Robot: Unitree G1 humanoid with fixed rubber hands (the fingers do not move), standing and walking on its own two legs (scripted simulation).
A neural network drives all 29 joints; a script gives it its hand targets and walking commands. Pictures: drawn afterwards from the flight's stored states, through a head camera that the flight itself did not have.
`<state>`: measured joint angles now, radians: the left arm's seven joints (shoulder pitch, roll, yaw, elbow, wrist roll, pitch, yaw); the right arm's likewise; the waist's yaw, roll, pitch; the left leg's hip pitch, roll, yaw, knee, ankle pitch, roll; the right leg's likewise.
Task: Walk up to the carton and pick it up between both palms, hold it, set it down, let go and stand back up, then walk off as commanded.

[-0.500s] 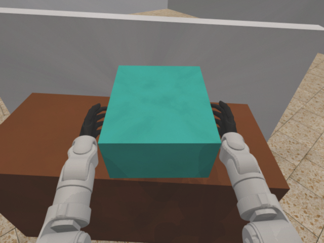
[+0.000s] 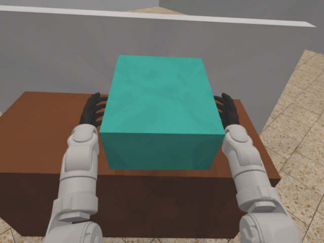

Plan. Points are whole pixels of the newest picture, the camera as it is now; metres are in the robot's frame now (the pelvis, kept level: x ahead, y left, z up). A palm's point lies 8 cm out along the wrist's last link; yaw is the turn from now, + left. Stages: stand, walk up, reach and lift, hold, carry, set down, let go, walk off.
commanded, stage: reach and lift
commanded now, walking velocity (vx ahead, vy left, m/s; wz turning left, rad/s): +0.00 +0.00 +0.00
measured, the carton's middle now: (160, 107) +0.45 -0.02 +0.14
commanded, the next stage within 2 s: hold in 0.46 s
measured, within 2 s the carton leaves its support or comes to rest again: neither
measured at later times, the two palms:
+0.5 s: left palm (84, 123) +0.36 +0.17 +0.16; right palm (226, 118) +0.37 -0.18 +0.17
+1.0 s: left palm (76, 124) +0.34 +0.18 +0.18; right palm (226, 114) +0.36 -0.17 +0.19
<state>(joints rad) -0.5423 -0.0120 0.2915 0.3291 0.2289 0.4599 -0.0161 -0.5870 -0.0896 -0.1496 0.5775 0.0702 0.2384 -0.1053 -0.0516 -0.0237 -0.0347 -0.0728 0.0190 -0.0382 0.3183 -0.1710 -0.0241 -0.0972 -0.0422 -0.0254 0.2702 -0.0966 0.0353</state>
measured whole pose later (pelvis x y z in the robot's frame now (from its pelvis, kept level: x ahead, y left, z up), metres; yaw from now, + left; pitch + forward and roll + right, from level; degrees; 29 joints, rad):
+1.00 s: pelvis +0.00 +0.00 +0.00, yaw +2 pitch -8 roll -1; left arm -0.50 -0.01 0.28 0.09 0.27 0.66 -0.06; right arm -0.60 -0.10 -0.09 0.45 0.15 0.35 -0.13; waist -0.06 -0.04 -0.01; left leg -0.02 0.02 -0.07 0.33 -0.18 -0.03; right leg -0.02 -0.04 -0.05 0.26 -0.11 0.03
